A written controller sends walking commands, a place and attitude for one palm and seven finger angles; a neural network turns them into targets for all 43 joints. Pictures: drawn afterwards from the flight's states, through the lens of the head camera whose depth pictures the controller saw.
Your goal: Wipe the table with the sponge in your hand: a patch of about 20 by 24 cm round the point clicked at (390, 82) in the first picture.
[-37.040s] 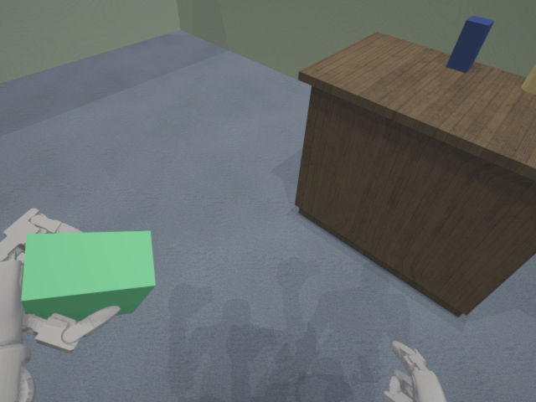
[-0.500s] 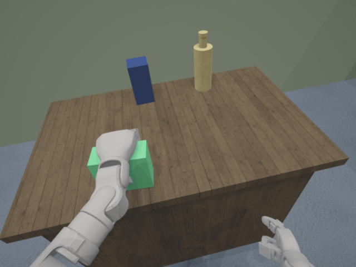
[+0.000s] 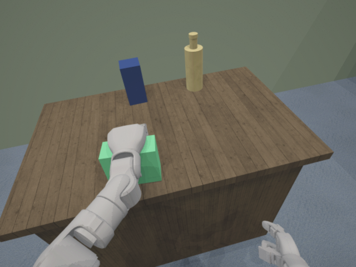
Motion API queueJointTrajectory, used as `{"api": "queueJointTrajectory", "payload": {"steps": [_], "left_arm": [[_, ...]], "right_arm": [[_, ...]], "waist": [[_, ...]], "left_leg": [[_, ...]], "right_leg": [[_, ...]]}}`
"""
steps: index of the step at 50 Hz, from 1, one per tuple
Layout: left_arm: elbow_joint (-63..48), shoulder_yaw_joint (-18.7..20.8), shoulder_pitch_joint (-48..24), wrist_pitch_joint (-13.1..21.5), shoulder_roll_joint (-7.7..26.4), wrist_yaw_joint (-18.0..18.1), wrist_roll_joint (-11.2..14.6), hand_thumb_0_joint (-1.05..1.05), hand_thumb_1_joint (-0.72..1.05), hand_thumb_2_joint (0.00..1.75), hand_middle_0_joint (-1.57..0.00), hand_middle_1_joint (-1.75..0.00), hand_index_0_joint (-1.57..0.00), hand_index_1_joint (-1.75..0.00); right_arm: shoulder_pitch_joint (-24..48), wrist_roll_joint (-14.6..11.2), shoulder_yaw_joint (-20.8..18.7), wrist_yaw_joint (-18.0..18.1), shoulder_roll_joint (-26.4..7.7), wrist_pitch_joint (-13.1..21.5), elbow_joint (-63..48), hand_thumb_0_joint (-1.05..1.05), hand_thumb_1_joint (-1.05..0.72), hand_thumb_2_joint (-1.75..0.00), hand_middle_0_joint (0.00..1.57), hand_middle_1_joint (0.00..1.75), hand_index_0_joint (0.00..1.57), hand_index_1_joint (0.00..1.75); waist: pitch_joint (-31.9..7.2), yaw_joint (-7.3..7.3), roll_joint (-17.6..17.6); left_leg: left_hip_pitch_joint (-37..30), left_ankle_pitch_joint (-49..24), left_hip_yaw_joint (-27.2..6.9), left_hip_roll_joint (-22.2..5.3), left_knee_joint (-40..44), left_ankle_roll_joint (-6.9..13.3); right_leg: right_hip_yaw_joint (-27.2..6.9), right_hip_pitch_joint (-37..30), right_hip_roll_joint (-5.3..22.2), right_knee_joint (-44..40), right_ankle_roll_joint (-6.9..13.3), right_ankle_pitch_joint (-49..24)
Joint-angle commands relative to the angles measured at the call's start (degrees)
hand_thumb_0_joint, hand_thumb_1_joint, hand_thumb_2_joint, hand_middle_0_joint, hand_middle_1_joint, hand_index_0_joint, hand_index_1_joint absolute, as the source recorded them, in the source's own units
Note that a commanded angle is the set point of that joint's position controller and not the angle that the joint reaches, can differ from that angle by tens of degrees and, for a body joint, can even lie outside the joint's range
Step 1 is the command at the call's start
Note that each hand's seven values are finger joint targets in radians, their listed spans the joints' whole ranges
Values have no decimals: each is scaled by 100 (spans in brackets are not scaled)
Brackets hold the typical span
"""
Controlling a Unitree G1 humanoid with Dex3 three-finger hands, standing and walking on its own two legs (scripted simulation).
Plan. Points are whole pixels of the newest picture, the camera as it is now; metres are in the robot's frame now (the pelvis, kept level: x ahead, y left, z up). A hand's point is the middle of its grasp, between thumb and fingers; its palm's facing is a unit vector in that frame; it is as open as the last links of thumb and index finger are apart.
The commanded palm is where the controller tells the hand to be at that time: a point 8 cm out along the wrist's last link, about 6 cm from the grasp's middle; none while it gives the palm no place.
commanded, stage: wipe forward along the third lane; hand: left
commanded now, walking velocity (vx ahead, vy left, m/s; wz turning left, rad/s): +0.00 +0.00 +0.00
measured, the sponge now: (134, 166) +0.36 +0.17 +0.03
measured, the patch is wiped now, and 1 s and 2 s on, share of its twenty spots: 0.75 0.85 0.90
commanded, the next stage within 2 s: wipe back along the third lane in 1.52 s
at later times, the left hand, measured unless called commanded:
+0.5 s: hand (138, 141) +0.40 +0.16 +0.08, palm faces -0.05 -0.03 -1.00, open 10.4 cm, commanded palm +0.39 +0.16 +0.11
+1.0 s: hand (138, 126) +0.46 +0.17 +0.08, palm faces -0.07 -0.02 -1.00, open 10.4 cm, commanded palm +0.45 +0.18 +0.12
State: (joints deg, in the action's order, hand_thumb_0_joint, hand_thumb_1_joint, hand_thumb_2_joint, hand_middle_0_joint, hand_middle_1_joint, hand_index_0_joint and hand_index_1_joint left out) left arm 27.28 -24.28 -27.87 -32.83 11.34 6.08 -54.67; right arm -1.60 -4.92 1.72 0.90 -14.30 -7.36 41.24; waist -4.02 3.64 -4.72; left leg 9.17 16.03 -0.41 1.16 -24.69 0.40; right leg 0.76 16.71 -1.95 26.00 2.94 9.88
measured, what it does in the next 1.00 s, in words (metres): stands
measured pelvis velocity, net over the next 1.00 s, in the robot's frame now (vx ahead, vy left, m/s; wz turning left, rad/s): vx -0.01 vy -0.01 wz -0.02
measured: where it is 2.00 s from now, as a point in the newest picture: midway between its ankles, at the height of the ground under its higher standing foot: outside the picture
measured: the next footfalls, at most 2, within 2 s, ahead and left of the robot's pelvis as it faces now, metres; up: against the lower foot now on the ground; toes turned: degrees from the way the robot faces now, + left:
none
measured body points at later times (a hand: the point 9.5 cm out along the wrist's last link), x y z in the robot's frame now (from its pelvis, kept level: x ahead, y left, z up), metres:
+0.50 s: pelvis -0.02 -0.01 +0.00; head -0.01 -0.05 +0.45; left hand +0.40 +0.16 +0.13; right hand +0.14 -0.26 -0.13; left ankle -0.03 +0.12 -0.74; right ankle +0.04 -0.09 -0.74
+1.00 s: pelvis -0.01 -0.01 -0.01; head +0.03 -0.03 +0.44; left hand +0.46 +0.17 +0.13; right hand +0.08 -0.27 -0.14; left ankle -0.03 +0.12 -0.74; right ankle +0.04 -0.09 -0.74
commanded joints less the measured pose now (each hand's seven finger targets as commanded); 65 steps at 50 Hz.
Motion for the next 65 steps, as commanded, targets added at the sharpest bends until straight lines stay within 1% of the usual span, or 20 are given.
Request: {"api": "queueJointTrajectory", "payload": {"steps": [1,5,7,8,11,13,16,18,21,23,27,28,30,35,41,50,53,61,64,65], "left_arm": [[-533,453,-2338,160,353,198,-53,0,10,130,-120,-160,-120,-160],[-124,384,-2918,241,313,219,-140,0,10,130,-120,-160,-120,-160],[194,599,-2824,277,495,247,-151,0,10,130,-120,-160,-120,-160],[267,875,-2861,316,806,267,-153,0,10,130,-120,-160,-120,-160],[581,630,-2986,398,462,299,-158,0,10,130,-120,-160,-120,-160],[819,930,-2985,441,783,333,-208,0,10,130,-120,-160,-120,-160],[1067,848,-3133,519,673,404,-227,0,10,130,-120,-160,-120,-160],[1220,1233,-3143,577,1112,454,-266,0,10,130,-120,-160,-120,-160],[1425,1023,-3333,615,917,496,-248,0,10,130,-120,-160,-120,-160],[1633,1359,-3406,639,1331,531,-297,0,10,130,-120,-160,-120,-160],[1915,1194,-3743,683,1267,548,-333,0,10,130,-120,-160,-120,-160],[1980,1408,-3801,703,1504,561,-363,0,10,130,-120,-160,-120,-160],[2058,1207,-3876,748,1271,570,-392,0,10,130,-120,-160,-120,-160],[2349,1368,-4183,841,1528,633,-313,0,10,130,-120,-160,-120,-160],[2687,1442,-4371,873,1710,677,-397,0,10,130,-120,-160,-120,-160],[2979,1627,-4737,895,2111,669,-482,0,10,130,-120,-160,-120,-160],[3122,1744,-4931,911,2299,654,-501,0,10,130,-120,-160,-120,-160],[3291,1670,-5138,1003,2226,670,-563,0,10,130,-120,-160,-120,-160],[3404,1881,-5151,1039,2530,716,-631,0,10,130,-120,-160,-120,-160],[3371,1705,-5213,1042,2282,721,-636,0,10,130,-120,-160,-120,-160]], "right_arm": [[1103,-31,-150,78,-540,241,-884,0,-90,-90,20,30,20,30],[970,-29,-149,176,-528,254,-819,0,-90,-90,20,30,20,30],[859,-8,-157,213,-553,257,-779,0,-90,-90,20,30,20,30],[842,-3,-157,243,-583,238,-763,0,-90,-90,20,30,20,30],[733,5,-156,270,-554,253,-746,0,-90,-90,20,30,20,30],[647,23,-165,292,-597,241,-722,0,-90,-90,20,30,20,30],[532,35,-183,314,-576,267,-711,0,-90,-90,20,30,20,30],[442,62,-202,344,-632,260,-665,0,-90,-90,20,30,20,30],[339,53,-190,374,-619,290,-655,0,-90,-90,20,30,20,30],[242,63,-209,391,-675,297,-594,0,-90,-90,20,30,20,30],[90,57,-209,409,-669,347,-528,0,-90,-90,20,30,20,30],[36,66,-231,410,-699,354,-498,0,-90,-90,20,30,20,30],[-66,69,-242,396,-674,379,-501,0,-90,-90,20,30,20,30],[-252,71,-253,422,-720,459,-463,0,-90,-90,20,30,20,30],[-470,83,-265,375,-760,486,-382,0,-90,-90,20,30,20,30],[-770,110,-280,347,-821,499,-332,0,-90,-90,20,30,20,30],[-848,108,-297,343,-860,493,-273,0,-90,-90,20,30,20,30],[-1073,149,-318,311,-886,488,-243,0,-90,-90,20,30,20,30],[-1195,164,-337,302,-928,490,-185,0,-90,-90,20,30,20,30],[-1192,169,-343,290,-903,486,-193,0,-90,-90,20,30,20,30]], "waist": [[-1119,-139,956],[-1123,-239,837],[-1184,-212,991],[-1215,-182,1005],[-1193,-278,995],[-1234,-252,1059],[-1203,-315,978],[-1314,-294,1101],[-1266,-407,1164],[-1298,-387,1180],[-1257,-517,1004],[-1363,-491,958],[-1455,-542,848],[-1510,-647,1144],[-1560,-710,889],[-2003,-793,804],[-1933,-868,856],[-2046,-966,771],[-2189,-927,766],[-2163,-976,605]], "left_leg": [[495,-794,122,11,379,142],[517,-616,136,31,369,147],[616,-587,136,28,363,144],[677,-511,135,19,394,133],[777,-433,176,30,350,123],[879,-401,155,21,373,116],[971,-313,201,32,312,122],[1063,-291,178,22,316,111],[1211,-173,236,27,290,121],[1305,-138,205,20,307,113],[1371,-69,251,21,259,119],[1379,-87,229,23,268,111],[1361,-157,252,14,227,115],[1582,5,263,4,187,144],[1678,-158,265,-10,151,141],[1773,-477,287,-17,50,156],[1819,-443,255,-31,52,156],[1774,-690,253,-56,-13,167],[1804,-882,222,-58,-54,159],[1729,-941,232,-62,-67,153]], "right_leg": [[-277,-1028,133,-395,44,-371],[-266,-819,133,-405,44,-68],[-298,-866,147,-419,27,-69],[-392,-919,152,-464,25,51],[-339,-794,180,-443,-9,95],[-397,-812,174,-454,-10,148],[-413,-706,202,-474,-35,258],[-477,-782,200,-487,-47,304],[-495,-727,247,-534,-111,430],[-566,-744,239,-549,-105,527],[-552,-614,265,-548,-132,570],[-548,-628,243,-535,-120,581],[-498,-608,243,-478,-118,417],[-553,-643,260,-536,-195,596],[-504,-601,242,-427,-184,192],[-489,-841,236,-263,-204,-479],[-465,-740,224,-265,-210,-444],[-373,-620,185,-158,-186,-900],[-353,-690,176,-63,-167,-1148],[-317,-564,164,-53,-149,-1206]]}}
